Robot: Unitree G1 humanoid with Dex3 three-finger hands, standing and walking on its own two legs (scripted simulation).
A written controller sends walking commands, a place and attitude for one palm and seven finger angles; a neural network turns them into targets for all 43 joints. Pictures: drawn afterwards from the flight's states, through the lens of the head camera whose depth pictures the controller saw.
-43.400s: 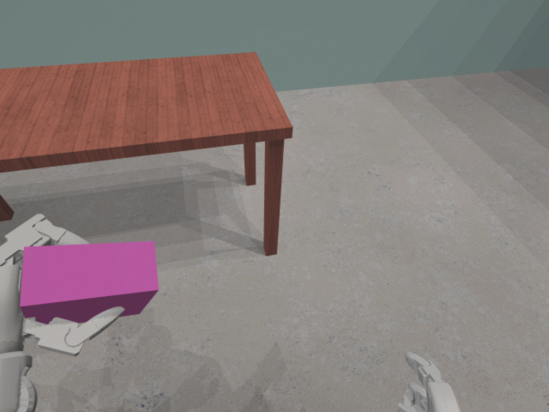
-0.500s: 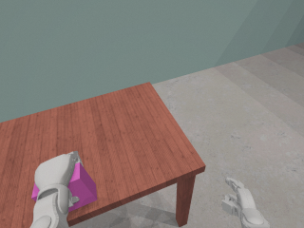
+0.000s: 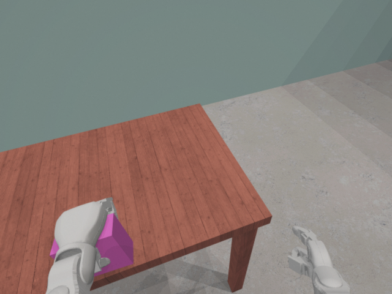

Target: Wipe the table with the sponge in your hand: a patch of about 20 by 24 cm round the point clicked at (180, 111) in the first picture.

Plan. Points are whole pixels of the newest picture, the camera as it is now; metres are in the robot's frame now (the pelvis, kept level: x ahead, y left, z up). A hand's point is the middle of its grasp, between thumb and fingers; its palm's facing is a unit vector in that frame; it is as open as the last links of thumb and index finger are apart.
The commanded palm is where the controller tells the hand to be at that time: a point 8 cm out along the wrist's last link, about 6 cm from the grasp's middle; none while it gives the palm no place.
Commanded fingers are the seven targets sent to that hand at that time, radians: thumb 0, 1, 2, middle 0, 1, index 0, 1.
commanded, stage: move the sponge above the wiping area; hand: left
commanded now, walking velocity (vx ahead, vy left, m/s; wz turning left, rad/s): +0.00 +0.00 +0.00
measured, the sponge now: (100, 252) +0.18 +0.25 -0.02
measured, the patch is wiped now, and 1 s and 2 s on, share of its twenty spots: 0.00 0.00 0.00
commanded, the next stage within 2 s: lower the sponge onto the table in 1.42 s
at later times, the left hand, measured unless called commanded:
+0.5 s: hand (95, 229) +0.20 +0.25 +0.05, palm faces +0.02 -0.14 -0.99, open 9.6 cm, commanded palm +0.17 +0.25 +0.11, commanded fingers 0.00 0.10 1.30 -1.20 -1.60 -1.20 -1.60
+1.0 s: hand (93, 220) +0.22 +0.26 +0.05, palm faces +0.04 -0.11 -0.99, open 9.6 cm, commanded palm +0.18 +0.26 +0.11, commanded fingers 0.00 0.10 1.30 -1.20 -1.60 -1.20 -1.60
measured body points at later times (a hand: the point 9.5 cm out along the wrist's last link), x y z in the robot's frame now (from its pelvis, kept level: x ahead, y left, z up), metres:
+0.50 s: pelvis +0.00 +0.00 +0.00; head -0.02 -0.04 +0.45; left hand +0.20 +0.25 +0.10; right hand +0.25 -0.21 -0.08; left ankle -0.02 +0.08 -0.74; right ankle +0.00 -0.09 -0.74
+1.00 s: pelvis +0.00 -0.01 +0.00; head -0.02 -0.05 +0.45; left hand +0.21 +0.26 +0.11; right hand +0.25 -0.21 -0.08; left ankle -0.02 +0.08 -0.74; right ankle +0.00 -0.09 -0.74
